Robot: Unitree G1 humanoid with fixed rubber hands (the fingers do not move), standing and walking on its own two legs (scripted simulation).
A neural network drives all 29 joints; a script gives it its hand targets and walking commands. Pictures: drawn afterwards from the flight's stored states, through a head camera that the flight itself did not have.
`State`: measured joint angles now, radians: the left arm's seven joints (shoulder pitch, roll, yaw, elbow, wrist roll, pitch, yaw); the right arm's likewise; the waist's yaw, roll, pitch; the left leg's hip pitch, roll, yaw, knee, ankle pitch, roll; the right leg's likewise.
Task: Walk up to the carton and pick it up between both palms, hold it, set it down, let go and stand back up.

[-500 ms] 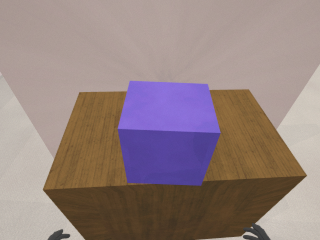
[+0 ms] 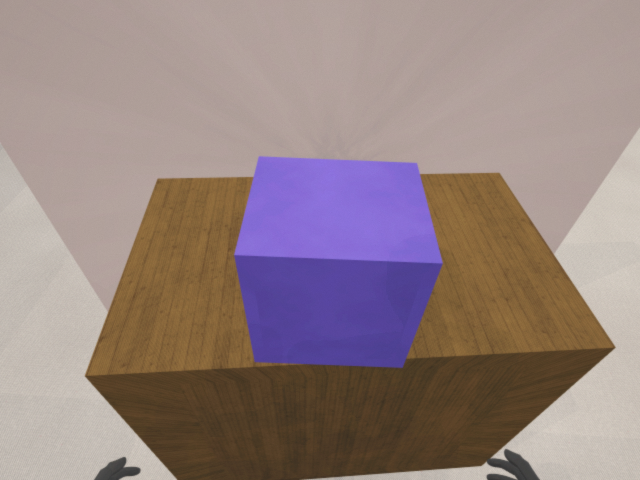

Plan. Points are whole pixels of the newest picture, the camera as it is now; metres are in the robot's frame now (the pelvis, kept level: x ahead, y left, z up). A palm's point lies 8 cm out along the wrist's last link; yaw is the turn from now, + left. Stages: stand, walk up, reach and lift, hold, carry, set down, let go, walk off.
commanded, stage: stand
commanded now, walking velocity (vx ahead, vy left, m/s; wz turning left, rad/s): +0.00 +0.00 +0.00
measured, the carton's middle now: (333, 265) +0.42 -0.02 +0.03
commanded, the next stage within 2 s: none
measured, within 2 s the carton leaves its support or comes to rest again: neither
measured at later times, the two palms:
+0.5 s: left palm out of the picture +0.12 +0.28 -0.09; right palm out of the picture +0.11 -0.26 -0.09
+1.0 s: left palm out of the picture +0.12 +0.28 -0.09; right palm out of the picture +0.11 -0.26 -0.10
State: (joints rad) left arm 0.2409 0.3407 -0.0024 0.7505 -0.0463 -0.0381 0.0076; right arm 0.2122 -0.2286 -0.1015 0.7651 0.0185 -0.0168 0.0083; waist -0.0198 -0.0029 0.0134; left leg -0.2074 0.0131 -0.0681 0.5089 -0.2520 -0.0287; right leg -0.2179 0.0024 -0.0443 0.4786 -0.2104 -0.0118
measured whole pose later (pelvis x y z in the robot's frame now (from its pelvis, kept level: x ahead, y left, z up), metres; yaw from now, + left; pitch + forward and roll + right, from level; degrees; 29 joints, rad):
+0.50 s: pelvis +0.00 +0.00 +0.00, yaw +0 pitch -3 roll -1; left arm 0.22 0.34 0.00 0.78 -0.05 -0.04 0.01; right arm 0.21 -0.23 -0.10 0.77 0.02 -0.02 0.01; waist -0.02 0.00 0.02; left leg -0.21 0.01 -0.07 0.51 -0.25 -0.03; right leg -0.22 0.00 -0.04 0.48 -0.21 -0.01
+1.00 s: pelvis +0.00 +0.00 +0.00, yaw +0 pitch -3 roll -1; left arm 0.20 0.34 0.00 0.80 -0.05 -0.04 0.01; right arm 0.21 -0.23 -0.10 0.78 0.02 -0.02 0.01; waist -0.02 0.01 0.03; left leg -0.21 0.01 -0.07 0.51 -0.25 -0.03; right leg -0.22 0.00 -0.04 0.48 -0.21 -0.01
